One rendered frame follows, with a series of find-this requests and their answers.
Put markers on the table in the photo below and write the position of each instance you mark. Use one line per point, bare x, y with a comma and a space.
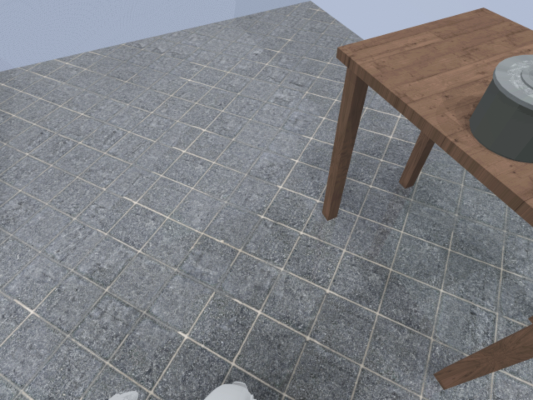
435, 74

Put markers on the pot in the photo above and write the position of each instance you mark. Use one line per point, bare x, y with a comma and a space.
503, 126

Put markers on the robot left shin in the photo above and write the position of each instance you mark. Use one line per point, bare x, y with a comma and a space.
241, 384

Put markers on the lid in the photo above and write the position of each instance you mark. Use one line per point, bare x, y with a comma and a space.
514, 77

